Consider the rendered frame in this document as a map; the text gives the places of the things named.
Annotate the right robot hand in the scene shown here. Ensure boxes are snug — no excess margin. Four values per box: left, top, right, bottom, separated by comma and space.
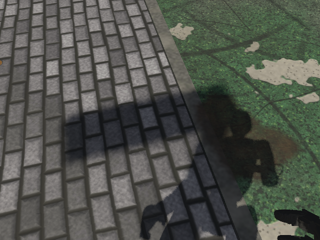
274, 209, 320, 240

